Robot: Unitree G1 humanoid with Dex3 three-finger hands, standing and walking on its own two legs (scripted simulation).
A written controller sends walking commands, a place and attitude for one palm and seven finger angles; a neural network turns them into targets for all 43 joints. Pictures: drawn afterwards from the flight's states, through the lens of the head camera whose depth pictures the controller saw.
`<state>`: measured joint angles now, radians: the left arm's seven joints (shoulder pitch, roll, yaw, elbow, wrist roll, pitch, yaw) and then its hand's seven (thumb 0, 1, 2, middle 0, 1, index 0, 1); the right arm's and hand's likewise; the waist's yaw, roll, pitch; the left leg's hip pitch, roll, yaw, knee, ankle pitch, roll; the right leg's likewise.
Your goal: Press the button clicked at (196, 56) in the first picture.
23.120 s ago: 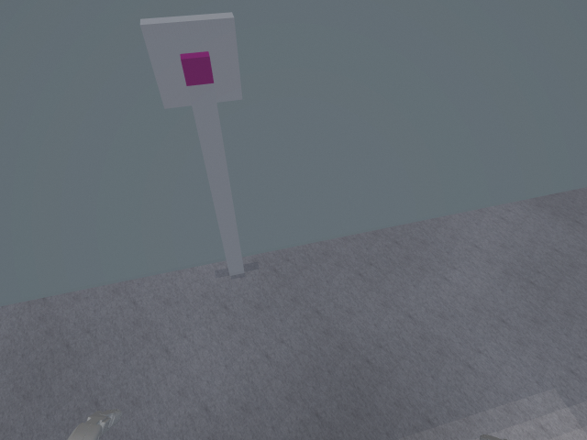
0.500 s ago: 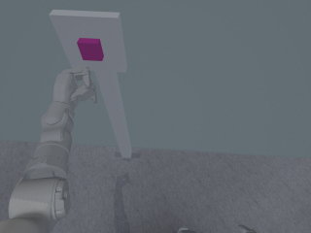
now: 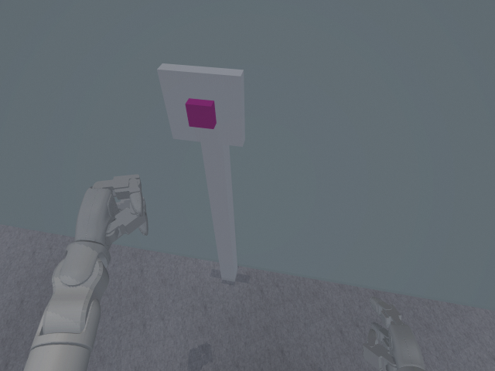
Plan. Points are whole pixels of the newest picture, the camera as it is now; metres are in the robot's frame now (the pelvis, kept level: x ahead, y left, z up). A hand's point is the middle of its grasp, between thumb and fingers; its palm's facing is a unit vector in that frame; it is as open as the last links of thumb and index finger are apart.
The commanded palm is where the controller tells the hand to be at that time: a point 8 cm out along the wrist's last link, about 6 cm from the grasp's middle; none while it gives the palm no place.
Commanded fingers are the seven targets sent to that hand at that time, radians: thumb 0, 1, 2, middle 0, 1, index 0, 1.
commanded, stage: draw the hand back to the body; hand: left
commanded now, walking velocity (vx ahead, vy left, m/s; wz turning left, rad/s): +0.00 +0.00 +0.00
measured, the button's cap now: (201, 113) +0.61 +0.16 +0.11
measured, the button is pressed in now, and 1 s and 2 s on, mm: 0 0 0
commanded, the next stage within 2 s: step back with the hand held close in 0.84 s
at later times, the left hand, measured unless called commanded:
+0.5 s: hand (81, 250) +0.22 +0.23 +0.16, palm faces +0.37 -0.86 -0.37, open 3.1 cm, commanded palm +0.17 +0.27 +0.18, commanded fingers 0.00 0.90 0.90 -1.30 -1.50 -1.30 -1.50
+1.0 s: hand (62, 261) +0.20 +0.24 +0.17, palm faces +0.42 -0.82 -0.39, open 3.1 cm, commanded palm +0.15 +0.28 +0.18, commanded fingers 0.00 0.90 0.90 -1.30 -1.50 -1.30 -1.50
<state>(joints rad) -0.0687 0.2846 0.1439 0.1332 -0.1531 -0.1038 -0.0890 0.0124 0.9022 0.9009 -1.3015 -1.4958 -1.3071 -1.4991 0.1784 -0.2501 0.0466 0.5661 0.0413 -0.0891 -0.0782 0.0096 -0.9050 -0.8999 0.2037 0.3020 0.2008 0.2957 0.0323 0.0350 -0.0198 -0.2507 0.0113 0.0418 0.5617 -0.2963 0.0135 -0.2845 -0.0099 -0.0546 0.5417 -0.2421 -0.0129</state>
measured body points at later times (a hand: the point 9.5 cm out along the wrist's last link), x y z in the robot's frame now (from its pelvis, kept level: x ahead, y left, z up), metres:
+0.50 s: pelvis +0.03 +0.00 +0.01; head +0.01 -0.03 +0.46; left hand +0.19 +0.28 +0.18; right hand +0.21 -0.22 -0.08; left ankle +0.00 +0.11 -0.73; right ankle +0.03 -0.11 -0.73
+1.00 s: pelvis +0.02 -0.01 +0.01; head -0.01 -0.02 +0.46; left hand +0.17 +0.28 +0.19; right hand +0.21 -0.22 -0.07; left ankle +0.00 +0.11 -0.73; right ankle +0.03 -0.11 -0.73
